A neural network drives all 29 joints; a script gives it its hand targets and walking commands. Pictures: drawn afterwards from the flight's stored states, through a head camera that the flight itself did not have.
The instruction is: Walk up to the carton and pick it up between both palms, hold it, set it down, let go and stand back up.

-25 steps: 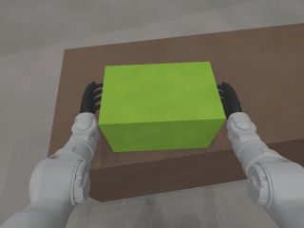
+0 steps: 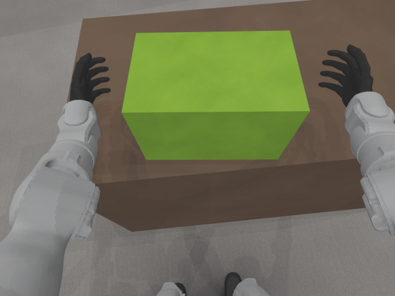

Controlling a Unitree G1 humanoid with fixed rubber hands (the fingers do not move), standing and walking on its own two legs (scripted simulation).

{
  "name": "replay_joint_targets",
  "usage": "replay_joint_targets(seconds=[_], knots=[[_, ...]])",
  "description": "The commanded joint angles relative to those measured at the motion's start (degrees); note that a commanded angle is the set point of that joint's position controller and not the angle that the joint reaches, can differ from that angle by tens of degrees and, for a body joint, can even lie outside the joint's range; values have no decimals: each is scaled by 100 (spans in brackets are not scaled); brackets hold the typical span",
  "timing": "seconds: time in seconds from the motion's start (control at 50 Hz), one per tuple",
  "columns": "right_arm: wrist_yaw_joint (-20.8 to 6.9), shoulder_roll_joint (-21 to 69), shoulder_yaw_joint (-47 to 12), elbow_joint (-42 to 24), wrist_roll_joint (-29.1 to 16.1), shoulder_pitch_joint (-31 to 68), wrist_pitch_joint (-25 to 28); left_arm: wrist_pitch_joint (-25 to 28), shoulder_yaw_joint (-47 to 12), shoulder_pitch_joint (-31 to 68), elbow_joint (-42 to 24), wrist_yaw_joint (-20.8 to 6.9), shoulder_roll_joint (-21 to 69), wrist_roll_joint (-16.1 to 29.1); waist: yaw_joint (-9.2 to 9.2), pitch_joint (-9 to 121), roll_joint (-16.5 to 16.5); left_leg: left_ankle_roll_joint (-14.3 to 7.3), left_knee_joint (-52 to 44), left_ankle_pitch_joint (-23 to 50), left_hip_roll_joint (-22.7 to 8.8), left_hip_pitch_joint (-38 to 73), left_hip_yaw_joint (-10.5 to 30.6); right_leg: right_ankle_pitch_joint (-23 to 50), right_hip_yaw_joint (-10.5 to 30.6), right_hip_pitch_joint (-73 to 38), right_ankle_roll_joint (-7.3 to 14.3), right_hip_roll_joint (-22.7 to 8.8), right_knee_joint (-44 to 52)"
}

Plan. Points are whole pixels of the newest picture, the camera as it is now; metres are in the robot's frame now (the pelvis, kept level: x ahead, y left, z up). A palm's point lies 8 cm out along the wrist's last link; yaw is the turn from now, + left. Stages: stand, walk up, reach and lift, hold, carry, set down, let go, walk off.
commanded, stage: set down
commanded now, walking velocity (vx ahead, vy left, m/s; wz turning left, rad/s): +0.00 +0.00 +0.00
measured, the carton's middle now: (211, 100) +0.52 +0.00 +0.03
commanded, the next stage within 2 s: none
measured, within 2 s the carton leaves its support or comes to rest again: neither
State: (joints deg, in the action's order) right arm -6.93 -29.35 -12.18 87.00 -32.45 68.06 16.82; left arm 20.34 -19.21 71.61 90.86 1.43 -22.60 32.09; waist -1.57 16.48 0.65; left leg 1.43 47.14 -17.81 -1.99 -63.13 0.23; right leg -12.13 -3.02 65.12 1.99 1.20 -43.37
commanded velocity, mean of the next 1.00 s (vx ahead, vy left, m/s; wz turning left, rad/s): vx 0.00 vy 0.00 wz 0.00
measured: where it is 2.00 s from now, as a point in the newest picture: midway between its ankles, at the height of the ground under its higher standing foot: outside the picture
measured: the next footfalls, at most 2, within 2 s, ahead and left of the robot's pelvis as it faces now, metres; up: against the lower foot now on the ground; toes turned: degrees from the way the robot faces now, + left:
none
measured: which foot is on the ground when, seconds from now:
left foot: down 0.00-1.00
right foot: down 0.00-1.00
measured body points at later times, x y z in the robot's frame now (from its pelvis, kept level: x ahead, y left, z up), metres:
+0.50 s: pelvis +0.00 +0.00 +0.02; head +0.10 +0.01 +0.46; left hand +0.51 +0.26 +0.19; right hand +0.51 -0.26 +0.19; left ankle +0.01 +0.13 -0.68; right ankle +0.05 -0.10 -0.68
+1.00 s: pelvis +0.00 +0.01 +0.04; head +0.09 +0.01 +0.48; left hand +0.48 +0.24 +0.16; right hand +0.48 -0.26 +0.16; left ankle +0.01 +0.13 -0.68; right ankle +0.05 -0.10 -0.68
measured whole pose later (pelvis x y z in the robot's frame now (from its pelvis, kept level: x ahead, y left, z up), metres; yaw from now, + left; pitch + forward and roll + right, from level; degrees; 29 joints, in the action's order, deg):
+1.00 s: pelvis +0.00 +0.01 +0.04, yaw +1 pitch +19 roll -1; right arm -4.9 -30.8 -10.7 74.8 -32.5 59.2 5.6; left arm 3.2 -9.7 61.5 71.4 0.4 -22.8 22.1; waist -1.3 10.2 -0.6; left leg 1.0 32.9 -12.8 -1.6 -39.5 0.8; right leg -6.6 -3.5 40.1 1.5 1.2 -27.3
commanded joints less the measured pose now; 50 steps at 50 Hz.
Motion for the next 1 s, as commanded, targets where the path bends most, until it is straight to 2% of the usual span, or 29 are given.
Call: replay_joint_targets(seconds=[0.0,0.14,0.24,0.38,0.5,0.6,0.7,0.88,0.98], knots=[[-23,-1199,103,-960,-44,2554,-25,-65,73,2805,-902,-13,-1084,18,-20,5349,79,55,-216,1571,259,1234,-418,2027,95,-3881,-553,85,-264],[153,-1279,316,-1440,181,2881,-360,-468,293,2997,-1050,-16,-1378,-61,2,5413,458,-78,-379,1031,322,592,-449,2182,243,-4861,-656,39,-326],[237,-1312,385,-1362,261,3022,-616,-728,292,3150,-1011,-27,-1392,-51,99,5022,509,-80,-587,1001,297,821,-388,2142,246,-5003,-644,34,-121],[159,-1306,287,-878,147,3062,-868,-990,75,3219,-709,-92,-1199,-41,200,4142,278,-6,-934,1308,217,1640,-229,2011,127,-4619,-544,36,348],[23,-1327,114,-622,-81,2956,-950,-1128,-9,3156,-725,-117,-1068,-160,163,3742,-69,98,-1100,1857,175,2419,-126,2049,22,-4269,-464,57,688],[-29,-1429,48,-694,-227,2857,-996,-1272,123,3110,-1125,-82,-1082,-327,98,3714,-285,158,-1175,2236,154,2977,-90,2117,-15,-4159,-427,79,890],[-16,-1536,104,-953,-236,2701,-1067,-1444,348,2977,-1654,-26,-1111,-479,85,3802,-356,177,-1259,2344,142,3365,-75,2120,-22,-4215,-397,96,1053],[182,-1503,237,-1709,-78,1518,-976,-1584,1034,1584,-2511,-91,-1035,-952,108,3691,-115,152,-1507,2594,193,3742,-75,2571,48,-5090,-423,119,1311],[271,-1392,470,-2398,99,1004,-826,-1455,1329,974,-3062,-67,-1034,-1081,116,3354,9,113,-1655,2325,222,3854,-55,2215,51,-5154,-440,132,1468]])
